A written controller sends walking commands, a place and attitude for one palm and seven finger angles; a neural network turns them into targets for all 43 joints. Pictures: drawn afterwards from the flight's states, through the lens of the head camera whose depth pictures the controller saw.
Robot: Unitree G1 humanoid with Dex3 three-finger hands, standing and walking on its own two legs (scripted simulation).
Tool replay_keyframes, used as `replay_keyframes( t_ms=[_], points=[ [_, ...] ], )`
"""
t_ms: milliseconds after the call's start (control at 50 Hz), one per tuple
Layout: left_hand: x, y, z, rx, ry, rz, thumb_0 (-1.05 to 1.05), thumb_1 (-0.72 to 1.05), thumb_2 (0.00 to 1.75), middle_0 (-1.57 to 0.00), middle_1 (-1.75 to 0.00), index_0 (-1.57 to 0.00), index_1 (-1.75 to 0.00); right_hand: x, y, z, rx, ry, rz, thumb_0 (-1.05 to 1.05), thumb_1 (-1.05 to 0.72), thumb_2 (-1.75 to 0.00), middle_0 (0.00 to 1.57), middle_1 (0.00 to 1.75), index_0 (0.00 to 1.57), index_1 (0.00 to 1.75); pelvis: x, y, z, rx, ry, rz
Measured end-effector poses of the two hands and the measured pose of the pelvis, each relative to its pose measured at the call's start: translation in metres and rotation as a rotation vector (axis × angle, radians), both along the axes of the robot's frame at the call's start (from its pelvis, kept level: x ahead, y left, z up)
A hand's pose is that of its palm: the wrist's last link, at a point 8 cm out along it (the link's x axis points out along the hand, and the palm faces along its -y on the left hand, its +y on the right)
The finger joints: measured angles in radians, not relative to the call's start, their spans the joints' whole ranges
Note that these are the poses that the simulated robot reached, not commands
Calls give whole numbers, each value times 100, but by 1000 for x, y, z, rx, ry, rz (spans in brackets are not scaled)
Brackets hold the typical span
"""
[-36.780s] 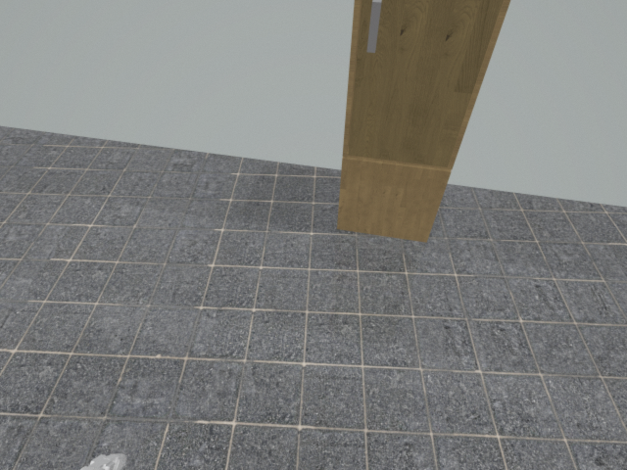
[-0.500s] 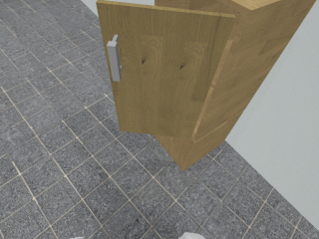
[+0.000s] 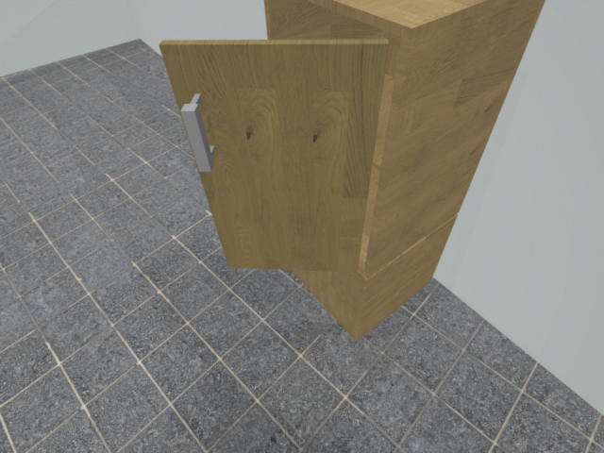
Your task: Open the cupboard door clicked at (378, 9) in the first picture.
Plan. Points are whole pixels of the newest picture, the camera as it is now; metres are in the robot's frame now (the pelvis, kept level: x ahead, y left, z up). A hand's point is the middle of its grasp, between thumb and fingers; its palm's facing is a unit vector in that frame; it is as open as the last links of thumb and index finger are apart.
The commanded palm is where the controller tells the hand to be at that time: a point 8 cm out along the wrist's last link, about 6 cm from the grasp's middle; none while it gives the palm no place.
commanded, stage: come to a stop and stand still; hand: left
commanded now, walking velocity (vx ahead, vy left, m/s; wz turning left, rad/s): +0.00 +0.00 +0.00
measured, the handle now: (201, 132) +0.60 +0.21 +0.11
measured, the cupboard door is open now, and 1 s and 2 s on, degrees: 49 49 49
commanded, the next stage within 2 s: look again from close up in 0.20 s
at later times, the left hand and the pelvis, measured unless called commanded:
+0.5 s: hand out of the picture +0.01 +0.17 -0.16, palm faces +0.00 -0.98 -0.22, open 7.4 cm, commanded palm none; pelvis +0.00 -0.01 +0.01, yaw +0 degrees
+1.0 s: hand out of the picture +0.02 +0.17 -0.17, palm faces +0.04 -0.98 -0.19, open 7.4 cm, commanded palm none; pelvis +0.02 -0.01 +0.00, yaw +0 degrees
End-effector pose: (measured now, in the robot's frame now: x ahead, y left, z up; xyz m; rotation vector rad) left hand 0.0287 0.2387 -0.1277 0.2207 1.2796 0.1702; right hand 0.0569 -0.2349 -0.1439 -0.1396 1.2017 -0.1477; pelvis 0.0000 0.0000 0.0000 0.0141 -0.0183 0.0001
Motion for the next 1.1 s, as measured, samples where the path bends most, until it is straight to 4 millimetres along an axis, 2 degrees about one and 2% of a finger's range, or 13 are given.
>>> replay_keyframes(
  t_ms=[220, 300, 380, 520, 660, 840, 1000, 1100],
  points=[
    [-1, -7, 3, -13, -1, -7, 1, 91, 90, -20, -30, -20, -29, -78, -2, -1, 8, 191, -28, 0, -91, -90, 20, 30, 20, 30, -7, -5, 6, 1, 1, 1],
    [-5, -10, 1, -18, 18, -5, 1, 91, 90, -20, -30, -20, -29, -97, 2, -1, 18, 245, -39, 0, -91, -90, 20, 30, 20, 30, -7, -7, 6, 1, 2, 2],
    [-11, -14, -1, -28, 42, 2, 1, 91, 90, -20, -30, -20, -29, -106, 7, -1, 28, 274, -47, 0, -91, -90, 20, 30, 20, 30, -5, -8, 6, 1, 4, 2],
    [-21, -20, -5, -42, 81, 19, 1, 91, 90, -20, -30, -20, -29, -97, 13, -2, 41, 269, -47, 0, -91, -90, 20, 30, 20, 30, -1, -9, 6, 0, 6, 0],
    [-27, -25, -8, -55, 103, 36, 1, 91, 90, -20, -30, -20, -29, -72, 15, -2, 40, 221, -36, 0, -91, -90, 20, 30, 20, 30, 5, -9, 5, -1, 8, -1],
    [-24, -27, -9, -61, 101, 48, 1, 91, 90, -20, -30, -20, -29, -44, 9, -1, 17, 170, -20, 0, -92, -90, 20, 30, 20, 30, 10, -9, 5, -3, 8, -1],
    [-19, -23, -13, -68, 93, 61, 1, 91, 90, -20, -30, -20, -29, -38, 5, -2, 4, 181, -7, 0, -92, -90, 20, 30, 20, 30, 18, -5, 2, -12, 12, 4],
    [-22, -13, -21, -91, 107, 107, 0, 91, 90, -20, -30, -20, -29, -37, 13, -1, -20, 223, 5, 0, -92, -90, 19, 30, 20, 30, 31, 8, -3, -28, 19, 18]
  ],
)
